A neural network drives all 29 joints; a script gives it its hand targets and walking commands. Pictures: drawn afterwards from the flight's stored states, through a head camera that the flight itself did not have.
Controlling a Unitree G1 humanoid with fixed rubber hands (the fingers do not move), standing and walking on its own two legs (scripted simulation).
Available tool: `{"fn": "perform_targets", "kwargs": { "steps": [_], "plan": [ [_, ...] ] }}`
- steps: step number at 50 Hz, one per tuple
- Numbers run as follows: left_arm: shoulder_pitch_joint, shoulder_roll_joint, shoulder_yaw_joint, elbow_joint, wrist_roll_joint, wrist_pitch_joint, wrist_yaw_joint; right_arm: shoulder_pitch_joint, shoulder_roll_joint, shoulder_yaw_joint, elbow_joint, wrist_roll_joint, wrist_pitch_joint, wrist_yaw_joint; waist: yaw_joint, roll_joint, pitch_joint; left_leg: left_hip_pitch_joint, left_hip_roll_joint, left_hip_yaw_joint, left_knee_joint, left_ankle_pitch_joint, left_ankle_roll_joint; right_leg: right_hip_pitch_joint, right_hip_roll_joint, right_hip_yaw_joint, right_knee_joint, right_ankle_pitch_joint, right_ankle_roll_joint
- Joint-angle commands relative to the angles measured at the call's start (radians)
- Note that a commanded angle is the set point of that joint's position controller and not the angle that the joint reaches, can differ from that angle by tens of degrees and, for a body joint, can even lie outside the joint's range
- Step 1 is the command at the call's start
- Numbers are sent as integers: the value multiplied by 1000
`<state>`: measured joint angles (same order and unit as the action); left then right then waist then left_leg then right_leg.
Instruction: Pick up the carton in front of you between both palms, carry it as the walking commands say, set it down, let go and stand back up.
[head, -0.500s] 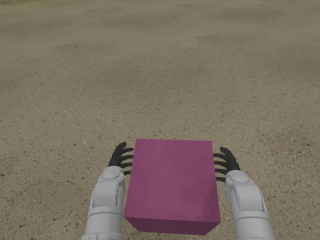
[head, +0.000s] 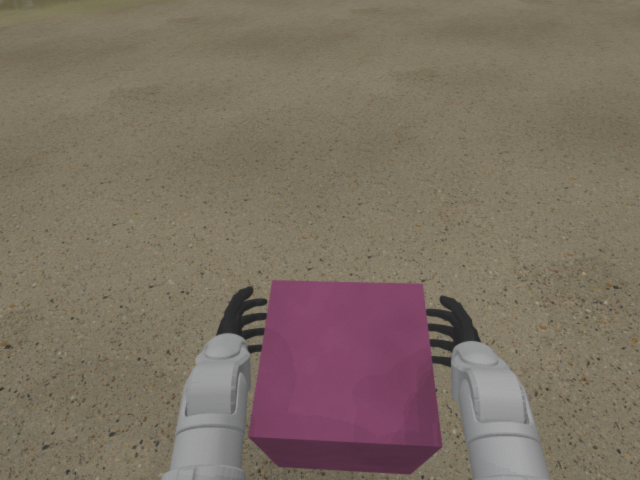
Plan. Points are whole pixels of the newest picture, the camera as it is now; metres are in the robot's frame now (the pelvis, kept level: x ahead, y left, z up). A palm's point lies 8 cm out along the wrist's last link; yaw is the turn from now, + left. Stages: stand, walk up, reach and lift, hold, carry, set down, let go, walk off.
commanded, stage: carry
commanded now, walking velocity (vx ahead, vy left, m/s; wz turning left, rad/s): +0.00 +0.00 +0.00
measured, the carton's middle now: (345, 382) +0.30 +0.00 -0.07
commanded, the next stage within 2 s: hold in 0.28 s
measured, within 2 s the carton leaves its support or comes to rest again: neither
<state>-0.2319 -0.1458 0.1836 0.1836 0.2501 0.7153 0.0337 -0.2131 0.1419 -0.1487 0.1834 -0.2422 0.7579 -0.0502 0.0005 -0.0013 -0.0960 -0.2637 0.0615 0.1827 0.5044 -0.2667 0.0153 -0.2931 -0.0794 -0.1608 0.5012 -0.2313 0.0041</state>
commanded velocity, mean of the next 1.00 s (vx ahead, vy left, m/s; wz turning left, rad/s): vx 0.00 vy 0.00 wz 0.00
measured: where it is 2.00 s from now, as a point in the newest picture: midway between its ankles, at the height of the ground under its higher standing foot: outside the picture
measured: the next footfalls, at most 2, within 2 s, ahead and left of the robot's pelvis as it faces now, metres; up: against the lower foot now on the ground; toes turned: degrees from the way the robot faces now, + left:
none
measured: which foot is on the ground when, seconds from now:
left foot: down 0.00-1.00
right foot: down 0.00-1.00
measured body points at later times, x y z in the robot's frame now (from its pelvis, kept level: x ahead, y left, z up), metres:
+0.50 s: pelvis -0.02 +0.00 +0.01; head -0.04 +0.00 +0.46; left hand +0.28 +0.17 +0.04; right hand +0.29 -0.14 +0.03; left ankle +0.00 +0.11 -0.74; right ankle +0.02 -0.13 -0.74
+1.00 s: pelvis -0.06 -0.02 -0.05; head +0.12 -0.01 +0.36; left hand +0.32 +0.15 -0.12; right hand +0.34 -0.14 -0.13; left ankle +0.00 +0.11 -0.74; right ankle +0.02 -0.13 -0.74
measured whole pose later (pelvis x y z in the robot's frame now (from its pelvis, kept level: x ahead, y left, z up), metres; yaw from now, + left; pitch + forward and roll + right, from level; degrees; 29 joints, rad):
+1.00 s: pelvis -0.06 -0.02 -0.05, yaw +7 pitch +18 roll +0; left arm -0.66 -0.20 0.51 0.59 0.40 0.22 0.05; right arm -0.63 0.16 -0.49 0.59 -0.40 0.25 -0.03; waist -0.02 0.01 0.10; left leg -0.90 -0.05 -0.07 0.86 -0.27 -0.02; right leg -0.90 0.05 0.05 0.87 -0.28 0.00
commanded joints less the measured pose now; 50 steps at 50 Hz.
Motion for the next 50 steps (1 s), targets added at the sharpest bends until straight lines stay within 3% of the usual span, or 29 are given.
{"fn": "perform_targets", "kwargs": {
  "steps": [1,14,15,16,17,18,21,23,27,30,36,40,45,50],
  "plan": [
    [-380,-928,-544,-12,-252,-14,-251,-502,908,547,-113,276,-68,256,0,4,-235,66,110,-106,-81,189,2,96,-92,93,-58,181,-8],
    [-382,-929,-546,-14,-253,-14,-251,-500,909,548,-112,276,-69,256,0,4,-238,60,109,-108,-82,181,5,90,-92,93,-58,170,-6],
    [-307,-967,-514,-17,-240,-8,-263,-405,931,518,-129,261,-58,267,0,32,-170,208,-138,-264,-128,492,9,251,177,218,-108,354,-29],
    [-310,-920,-515,-28,-228,-21,-257,-418,895,515,-158,254,-72,260,-4,17,-221,272,-106,-294,-130,492,10,266,165,241,-124,324,-41],
    [-312,-930,-508,-40,-211,-24,-257,-438,892,518,-162,242,-70,263,14,17,-192,254,-120,-279,-132,507,-1,275,171,244,-130,363,-33],
    [-347,-935,-507,-31,-214,-28,-254,-457,900,518,-143,246,-75,261,9,18,-195,264,-127,-281,-135,509,-6,290,170,246,-131,376,-29],
    [-329,-912,-477,-1,-195,-32,-245,-475,878,513,-146,243,-82,268,17,37,-160,352,-129,-274,-164,404,-8,216,180,240,-153,273,-14],
    [-408,-919,-476,20,-194,-35,-254,-515,884,483,-97,228,-86,274,1,32,-120,295,-128,-267,-168,295,-12,218,176,241,-159,176,-23],
    [-613,-921,-397,157,-165,-61,-293,-650,907,341,87,153,-108,284,-39,13,-17,208,-120,-259,-164,-3,3,141,162,232,-153,-58,-36],
    [-753,-922,-263,334,-95,-114,-313,-796,927,214,271,85,-152,307,-40,-6,0,170,-123,-253,-121,-116,19,71,156,226,-123,-171,-34],
    [-813,-783,60,547,100,-211,-254,-897,776,-50,468,-81,-246,269,-2,-10,38,-20,-141,-250,-21,-137,26,-28,162,218,-27,-189,-31],
    [-770,-686,143,574,159,-292,-215,-856,634,-140,476,-148,-340,239,-15,-7,-30,-160,-156,-243,64,-43,13,-144,174,211,64,-79,-21],
    [-814,-732,39,555,106,-452,-203,-873,671,-43,467,-101,-499,233,-26,-6,-254,-291,-183,-236,216,89,-1,-290,190,206,206,50,-12],
    [-887,-885,-188,506,9,-569,-205,-974,798,195,416,11,-619,254,-26,-3,-652,-416,-202,-230,391,206,-26,-350,202,210,386,212,4]
  ]
}}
